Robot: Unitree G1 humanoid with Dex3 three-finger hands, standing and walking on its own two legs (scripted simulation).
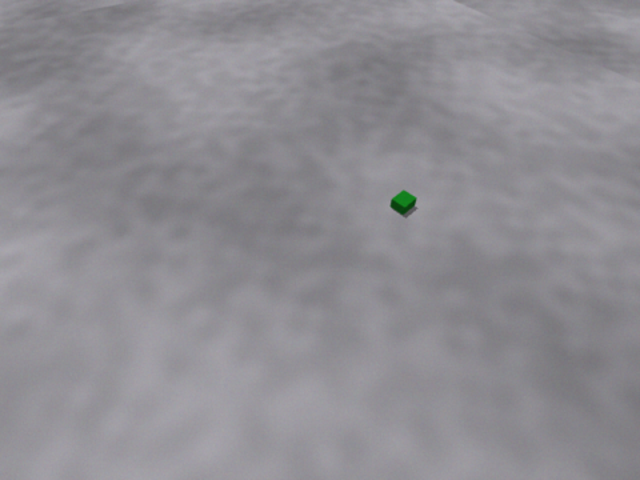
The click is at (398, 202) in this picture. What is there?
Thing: small box
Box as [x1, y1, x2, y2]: [390, 190, 416, 214]
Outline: 404,190 392,198 390,205 402,214 414,205 416,198
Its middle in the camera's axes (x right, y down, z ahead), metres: +0.38 -0.18 +1.76
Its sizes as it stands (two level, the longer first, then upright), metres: 0.086 0.074 0.048
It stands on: the floor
